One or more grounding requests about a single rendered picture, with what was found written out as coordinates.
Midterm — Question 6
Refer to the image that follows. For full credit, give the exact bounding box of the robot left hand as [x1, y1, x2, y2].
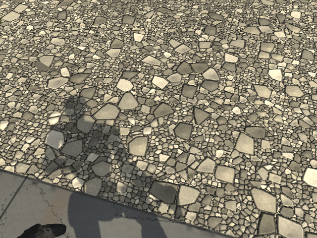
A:
[17, 223, 66, 238]

